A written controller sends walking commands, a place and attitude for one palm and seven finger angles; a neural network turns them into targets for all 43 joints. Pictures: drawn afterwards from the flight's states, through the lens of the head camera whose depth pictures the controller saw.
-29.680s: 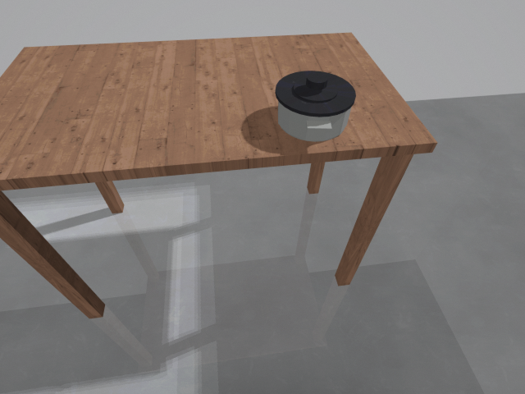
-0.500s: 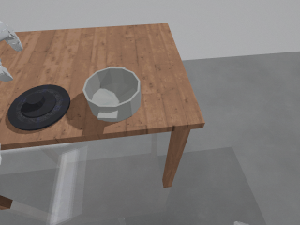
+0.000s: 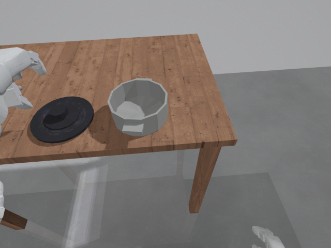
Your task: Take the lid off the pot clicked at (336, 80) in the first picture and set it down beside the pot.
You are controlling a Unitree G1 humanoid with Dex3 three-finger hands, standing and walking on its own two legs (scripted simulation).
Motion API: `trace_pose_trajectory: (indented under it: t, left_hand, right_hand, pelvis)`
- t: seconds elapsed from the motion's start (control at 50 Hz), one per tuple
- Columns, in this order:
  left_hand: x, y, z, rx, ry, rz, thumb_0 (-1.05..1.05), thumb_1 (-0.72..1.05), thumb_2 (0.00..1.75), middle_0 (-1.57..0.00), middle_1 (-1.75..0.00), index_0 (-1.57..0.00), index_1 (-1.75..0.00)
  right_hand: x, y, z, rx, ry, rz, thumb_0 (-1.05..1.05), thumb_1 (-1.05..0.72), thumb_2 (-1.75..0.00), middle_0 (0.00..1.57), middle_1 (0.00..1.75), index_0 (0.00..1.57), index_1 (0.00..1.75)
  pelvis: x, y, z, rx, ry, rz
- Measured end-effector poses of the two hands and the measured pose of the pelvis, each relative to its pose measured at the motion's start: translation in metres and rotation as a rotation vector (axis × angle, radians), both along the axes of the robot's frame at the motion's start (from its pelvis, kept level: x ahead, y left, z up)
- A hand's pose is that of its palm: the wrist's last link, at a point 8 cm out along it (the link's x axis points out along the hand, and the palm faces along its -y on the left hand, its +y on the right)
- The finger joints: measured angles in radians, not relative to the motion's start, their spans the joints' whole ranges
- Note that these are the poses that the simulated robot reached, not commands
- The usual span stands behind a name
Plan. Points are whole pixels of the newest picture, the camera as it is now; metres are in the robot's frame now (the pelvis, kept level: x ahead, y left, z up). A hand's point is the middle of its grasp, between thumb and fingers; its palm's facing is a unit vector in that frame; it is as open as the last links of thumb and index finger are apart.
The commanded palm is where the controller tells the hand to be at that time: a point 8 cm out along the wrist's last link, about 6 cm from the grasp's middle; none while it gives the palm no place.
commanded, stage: draw the hand back to the body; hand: left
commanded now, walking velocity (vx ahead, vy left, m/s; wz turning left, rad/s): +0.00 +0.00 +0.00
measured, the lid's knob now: (59, 111) +0.47 +0.33 +0.05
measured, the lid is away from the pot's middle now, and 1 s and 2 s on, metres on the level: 0.24 0.24 0.24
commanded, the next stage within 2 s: step back with the hand held close in 1.84 s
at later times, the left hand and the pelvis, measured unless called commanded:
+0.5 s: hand (38, 75) +0.37 +0.24 +0.26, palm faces +0.44 -0.87 -0.24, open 10.3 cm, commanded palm +0.30 +0.28 +0.26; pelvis +0.01 -0.04 +0.01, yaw -2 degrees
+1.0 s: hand (43, 115) +0.28 +0.20 +0.25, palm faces +0.51 -0.83 -0.22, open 8.0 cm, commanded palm +0.23 +0.24 +0.24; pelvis -0.01 -0.08 +0.01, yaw -1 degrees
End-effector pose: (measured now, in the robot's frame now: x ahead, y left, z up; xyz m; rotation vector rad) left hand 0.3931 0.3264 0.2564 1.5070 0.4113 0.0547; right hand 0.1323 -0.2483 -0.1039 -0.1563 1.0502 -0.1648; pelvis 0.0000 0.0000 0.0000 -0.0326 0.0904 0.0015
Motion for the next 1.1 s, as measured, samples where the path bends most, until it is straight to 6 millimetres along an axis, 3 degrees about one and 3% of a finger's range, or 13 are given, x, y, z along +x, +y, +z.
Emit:
trace_pose_trajectory:
  t: [0.08,0.14,0.2,0.32,0.42,0.54,0.68,0.88,1.1]
  left_hand:
    - [-0.016,-0.001,-0.003,0.014,0.0,-0.001,0.0,-0.11,0.87,-0.47,-0.65,-0.48,-0.66]
    - [-0.027,-0.014,0.002,-0.42,-0.291,-0.132,0.0,-0.11,0.87,-0.48,-0.65,-0.48,-0.66]
    - [-0.037,-0.027,-0.001,-0.744,-0.558,-0.188,-0.01,-0.11,0.87,-0.48,-0.65,-0.48,-0.66]
    - [-0.047,-0.036,-0.002,-1.047,-0.868,-0.15,-0.01,-0.08,0.87,-0.47,-0.64,-0.47,-0.64]
    - [-0.059,-0.042,0.01,-1.057,-0.972,-0.143,-0.01,-0.01,0.87,-0.44,-0.61,-0.44,-0.62]
    - [-0.077,-0.05,0.001,-1.053,-0.965,-0.088,-0.01,0.13,0.88,-0.4,-0.56,-0.41,-0.57]
    - [-0.106,-0.061,0.003,-1.026,-1.008,-0.069,0.0,0.29,0.88,-0.36,-0.51,-0.36,-0.51]
    - [-0.138,-0.082,-0.006,-1.025,-0.999,-0.044,0.0,0.55,0.89,-0.3,-0.42,-0.3,-0.42]
    - [-0.172,-0.093,-0.013,-1.024,-1.003,-0.034,0.01,0.8,0.9,-0.23,-0.33,-0.23,-0.34]
  right_hand:
    - [0.015,0.01,0.004,0.006,-0.035,0.051,0.01,-0.91,-0.9,0.2,0.3,0.2,0.3]
    - [0.022,0.02,0.011,0.002,-0.109,0.095,0.01,-0.91,-0.9,0.2,0.3,0.2,0.3]
    - [0.024,0.028,0.017,-0.001,-0.152,0.123,0.01,-0.91,-0.9,0.2,0.3,0.2,0.3]
    - [0.019,0.018,0.03,-0.032,-0.196,0.121,0.01,-0.91,-0.9,0.21,0.3,0.21,0.3]
    - [0.014,-0.008,0.026,-0.043,-0.205,0.087,0.01,-0.91,-0.9,0.21,0.3,0.21,0.3]
    - [0.008,-0.04,0.019,-0.055,-0.168,0.053,0.01,-0.91,-0.9,0.2,0.3,0.21,0.3]
    - [0.02,-0.063,0.022,-0.07,-0.21,0.055,0.02,-0.91,-0.9,0.2,0.3,0.2,0.3]
    - [0.044,-0.064,0.03,-0.035,-0.321,0.095,0.02,-0.91,-0.9,0.2,0.3,0.2,0.3]
    - [0.039,-0.057,0.028,-0.006,-0.341,0.118,0.02,-0.91,-0.9,0.2,0.3,0.2,0.3]
  pelvis:
    - [-0.005,0.001,0.0,0.0,-0.01,0.018]
    - [-0.009,0.001,0.002,0.003,-0.047,0.016]
    - [-0.007,-0.004,0.004,0.012,-0.073,0.002]
    - [0.0,-0.018,0.008,0.015,-0.107,-0.017]
    - [0.007,-0.026,0.009,0.015,-0.112,-0.035]
    - [0.011,-0.041,0.009,0.02,-0.115,-0.042]
    - [0.01,-0.06,0.009,0.028,-0.131,-0.037]
    - [-0.001,-0.077,0.008,0.035,-0.159,-0.029]
    - [-0.01,-0.083,0.007,0.034,-0.183,-0.024]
